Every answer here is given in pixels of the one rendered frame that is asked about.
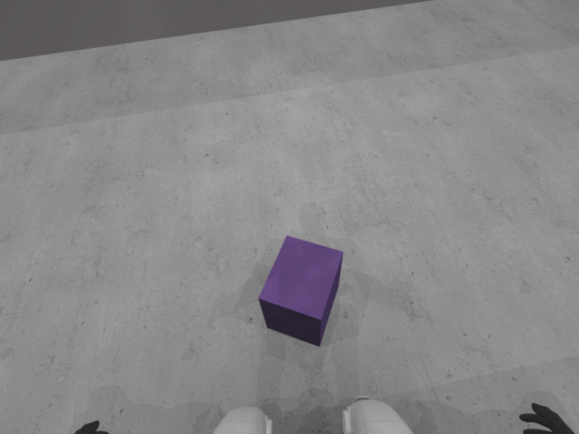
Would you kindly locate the left robot thigh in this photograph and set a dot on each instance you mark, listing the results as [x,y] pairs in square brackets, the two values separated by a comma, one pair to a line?
[244,420]

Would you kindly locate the right robot hand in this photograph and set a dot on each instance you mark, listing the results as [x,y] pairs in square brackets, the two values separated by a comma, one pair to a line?
[545,417]

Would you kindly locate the right robot thigh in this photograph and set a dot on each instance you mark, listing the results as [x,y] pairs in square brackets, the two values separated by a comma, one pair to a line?
[372,417]

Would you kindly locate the robot thigh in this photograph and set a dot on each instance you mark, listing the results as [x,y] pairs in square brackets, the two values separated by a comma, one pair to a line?
[244,420]
[372,417]

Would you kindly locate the carton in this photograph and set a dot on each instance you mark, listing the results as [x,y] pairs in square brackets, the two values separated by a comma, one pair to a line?
[300,290]

